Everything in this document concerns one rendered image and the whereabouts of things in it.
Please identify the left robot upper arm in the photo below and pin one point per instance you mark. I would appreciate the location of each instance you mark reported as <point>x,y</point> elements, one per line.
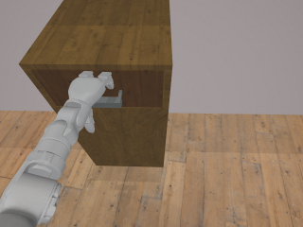
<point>32,200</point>

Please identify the handle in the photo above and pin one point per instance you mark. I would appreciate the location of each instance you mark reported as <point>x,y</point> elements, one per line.
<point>109,101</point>

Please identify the robot left forearm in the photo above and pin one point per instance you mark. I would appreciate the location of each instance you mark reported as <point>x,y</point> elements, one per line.
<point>48,158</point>

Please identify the cabinet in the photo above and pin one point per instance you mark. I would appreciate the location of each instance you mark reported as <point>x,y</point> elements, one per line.
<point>111,35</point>

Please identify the drawer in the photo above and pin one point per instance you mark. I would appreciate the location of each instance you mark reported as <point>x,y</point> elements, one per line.
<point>140,88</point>

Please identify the left robot hand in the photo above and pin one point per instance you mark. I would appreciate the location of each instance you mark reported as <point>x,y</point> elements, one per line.
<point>89,90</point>

